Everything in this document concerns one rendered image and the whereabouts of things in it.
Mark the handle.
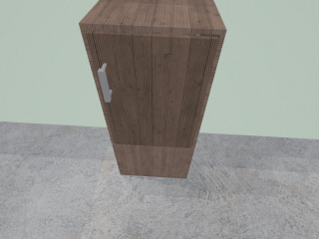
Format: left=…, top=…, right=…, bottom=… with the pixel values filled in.
left=98, top=63, right=113, bottom=103

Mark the cupboard door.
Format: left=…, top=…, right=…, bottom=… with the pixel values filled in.
left=85, top=31, right=219, bottom=148

